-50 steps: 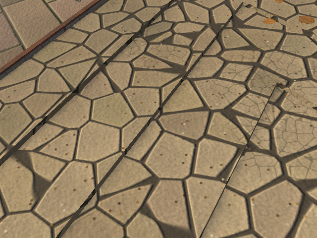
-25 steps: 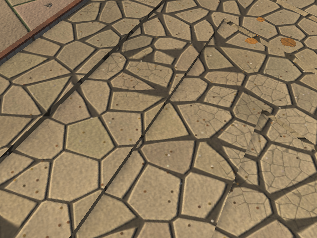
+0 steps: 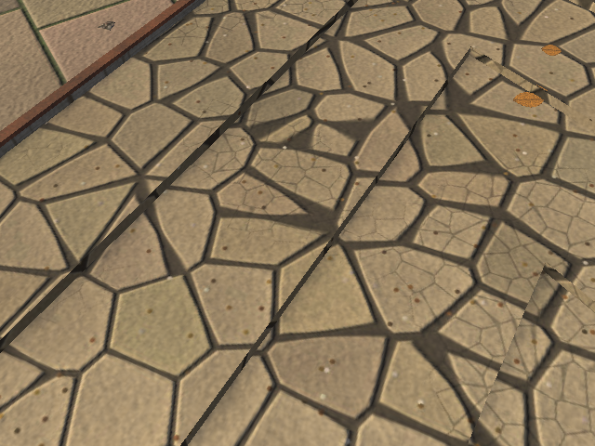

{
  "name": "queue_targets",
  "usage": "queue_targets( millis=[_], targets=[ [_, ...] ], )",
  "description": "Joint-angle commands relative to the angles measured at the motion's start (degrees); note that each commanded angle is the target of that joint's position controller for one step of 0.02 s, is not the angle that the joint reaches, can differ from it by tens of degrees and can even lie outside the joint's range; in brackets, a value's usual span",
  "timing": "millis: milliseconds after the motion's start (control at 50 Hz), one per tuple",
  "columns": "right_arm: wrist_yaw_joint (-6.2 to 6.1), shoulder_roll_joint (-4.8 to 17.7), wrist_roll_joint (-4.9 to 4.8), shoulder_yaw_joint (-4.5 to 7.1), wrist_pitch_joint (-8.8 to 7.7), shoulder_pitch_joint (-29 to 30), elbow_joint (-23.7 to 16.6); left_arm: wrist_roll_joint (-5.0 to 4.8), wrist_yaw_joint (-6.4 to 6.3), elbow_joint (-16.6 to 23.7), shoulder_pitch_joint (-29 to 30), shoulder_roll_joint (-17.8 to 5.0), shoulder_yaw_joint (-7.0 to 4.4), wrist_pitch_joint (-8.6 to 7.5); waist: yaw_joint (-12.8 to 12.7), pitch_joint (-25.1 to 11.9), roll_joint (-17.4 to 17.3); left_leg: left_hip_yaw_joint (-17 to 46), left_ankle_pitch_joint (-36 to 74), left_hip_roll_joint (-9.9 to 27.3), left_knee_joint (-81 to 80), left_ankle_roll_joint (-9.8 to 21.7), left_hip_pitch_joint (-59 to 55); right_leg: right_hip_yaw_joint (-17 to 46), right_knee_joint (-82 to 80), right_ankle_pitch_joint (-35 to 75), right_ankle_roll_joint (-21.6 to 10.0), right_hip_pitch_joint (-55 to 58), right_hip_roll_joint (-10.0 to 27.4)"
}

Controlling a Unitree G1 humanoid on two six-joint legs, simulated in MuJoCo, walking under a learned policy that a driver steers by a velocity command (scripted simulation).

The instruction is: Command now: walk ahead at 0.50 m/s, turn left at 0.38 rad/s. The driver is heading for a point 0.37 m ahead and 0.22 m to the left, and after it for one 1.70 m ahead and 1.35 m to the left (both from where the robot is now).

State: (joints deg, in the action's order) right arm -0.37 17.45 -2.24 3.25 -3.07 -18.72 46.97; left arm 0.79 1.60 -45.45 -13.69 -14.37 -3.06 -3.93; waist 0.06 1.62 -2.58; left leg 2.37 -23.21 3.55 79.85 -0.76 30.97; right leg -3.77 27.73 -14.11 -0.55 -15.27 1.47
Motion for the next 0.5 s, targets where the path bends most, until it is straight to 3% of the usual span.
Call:
queue_targets(
  millis=[20, 60, 120, 160, 200, 260, 280, 300, 320, 340, 360, 380, 400, 420, 440, 500],
  targets=[
    [0.15, 1.47, -0.08, 0.58, 0.69, 1.73, -5.72, 0.16, -0.75, 0.90, -1.43, -5.20, -1.13, -1.39, -0.39, -1.68, 10.89, 2.37, 5.59, 4.15, 3.09, 0.55, 13.81, 11.12, -14.61, 20.18, -9.47, 9.71, 15.92],
    [0.32, -0.15, 0.53, 0.02, 1.42, 3.78, -7.61, 0.28, -1.32, -0.12, -1.55, -5.72, -1.33, -1.83, 0.15, 0.33, 8.66, 2.07, 6.68, 3.97, 0.23, 0.31, 15.68, 6.24, -16.44, 25.13, -9.53, 8.13, 15.60],
    [0.98, -1.33, 1.13, -0.78, 1.24, 9.34, -10.93, 0.58, -2.34, -0.40, -0.66, -6.94, -1.44, -1.55, -0.02, 2.19, 6.48, -0.83, 13.64, 3.27, -13.99, 0.76, 14.67, -0.89, -18.41, 25.73, -8.12, 7.36, 13.04],
    [1.95, -2.42, 1.24, -1.35, 0.90, 13.90, -13.01, 0.15, -2.80, -0.93, -2.77, -8.84, -1.87, -1.32, -1.94, 2.66, 5.93, -4.15, 16.65, 2.41, -22.81, 1.86, 12.24, -3.20, -19.62, 27.72, -8.03, 9.03, 13.42],
    [2.93, -2.37, 1.04, -1.43, 0.73, 16.21, -14.73, -0.61, -2.98, -1.50, -4.08, -10.51, -2.33, -0.71, -2.18, 2.86, 5.28, -6.13, 15.12, 1.63, -28.12, 3.68, 11.37, -4.48, -18.62, 34.38, -7.88, 13.47, 15.10],
    [3.38, 0.86, 1.04, 0.19, 1.11, 13.40, -15.55, -1.25, -3.36, -1.19, -3.98, -12.55, -2.84, 0.59, 0.90, -2.17, 8.71, -11.07, 10.04, -4.27, -32.21, 7.14, 2.87, -7.49, -7.70, 63.57, -6.35, 19.89, 15.19],
    [3.41, 2.75, 0.87, 1.18, 1.37, 8.80, -14.87, -1.41, -3.58, -0.95, -3.34, -13.50, -3.09, 1.11, 3.86, -4.95, 9.81, -12.01, 8.70, -6.57, -34.05, 8.58, -3.62, -8.15, -0.17, 69.79, -5.75, 19.94, 14.88],
    [3.16, 6.04, 0.85, 2.96, 1.60, -0.16, -12.77, -1.75, -3.82, -0.32, -1.90, -13.64, -3.06, 1.35, 8.77, -8.96, 8.64, -11.38, 12.70, -8.96, -39.96, 10.42, -16.90, -8.84, 11.14, 68.17, -4.49, 15.61, 12.92],
    [1.96, 11.13, 0.69, 5.11, 2.23, -7.74, -10.99, -1.15, -3.90, 1.04, -2.48, -11.71, -2.36, 0.65, 11.62, -12.89, 1.90, 0.62, 14.62, -4.35, -45.19, 13.06, -33.95, -7.69, 27.88, 44.43, -1.80, 2.01, 9.44],
    [1.48, 16.93, 0.82, 5.53, 1.72, -3.95, -12.15, 0.51, -2.49, 4.44, -8.36, -2.26, 0.38, -1.01, 2.59, -18.06, -15.28, 39.13, 1.35, 12.74, -56.50, 24.88, -47.93, -0.46, 49.27, -16.51, 1.30, -21.33, -4.28],
    [1.50, 11.38, 1.31, 3.97, 0.83, -3.98, -13.62, -1.09, -0.93, 4.43, -0.69, -9.09, -0.97, -3.27, 7.55, -21.14, -6.66, 48.22, -7.98, 14.21, -63.95, 24.63, -46.32, 12.35, 55.86, -15.23, 0.18, -26.78, -3.54],
    [1.55, 8.69, 1.93, 2.97, 0.02, -1.90, -12.91, -3.42, -0.35, 6.33, 3.19, -9.68, -1.41, -4.06, 5.78, -10.70, -3.91, 40.48, -6.18, 13.87, -64.91, 21.97, -39.09, 10.86, 54.32, -10.99, -0.75, -31.44, -1.27],
    [1.82, 7.15, 1.52, 2.56, -0.49, 0.44, -12.65, -2.47, -0.73, 6.59, 3.95, -8.39, -0.92, -4.46, 3.34, -5.78, 3.00, 33.79, -0.55, 11.34, -64.88, 19.76, -30.81, 10.00, 49.47, -6.89, -1.19, -29.39, 1.45],
    [1.99, 6.26, 1.60, 2.37, -0.75, 3.30, -12.80, -1.23, -1.27, 6.29, 3.74, -7.95, -1.16, -4.24, 0.86, -3.37, 4.26, 27.72, 6.35, 8.84, -64.96, 18.10, -24.24, 9.53, 44.97, -4.73, -0.99, -25.83, 3.14],
    [1.91, 5.45, 2.35, 2.07, -0.75, 5.38, -13.65, -0.93, -1.50, 6.23, 2.26, -7.95, -1.31, -3.41, -1.28, -2.72, 2.08, 23.35, 10.86, 6.76, -65.90, 17.67, -19.76, 9.48, 43.06, -3.74, -0.58, -22.08, 4.30],
    [1.03, 5.25, 1.71, 2.05, -1.15, 5.31, -13.61, 0.30, -1.85, 6.51, 2.32, -6.70, -1.20, -1.51, -2.06, -2.85, 1.73, 16.06, 21.17, 3.90, -67.54, 17.56, -14.78, 7.27, 35.33, -0.40, 1.97, -18.80, 4.23]
  ],
)
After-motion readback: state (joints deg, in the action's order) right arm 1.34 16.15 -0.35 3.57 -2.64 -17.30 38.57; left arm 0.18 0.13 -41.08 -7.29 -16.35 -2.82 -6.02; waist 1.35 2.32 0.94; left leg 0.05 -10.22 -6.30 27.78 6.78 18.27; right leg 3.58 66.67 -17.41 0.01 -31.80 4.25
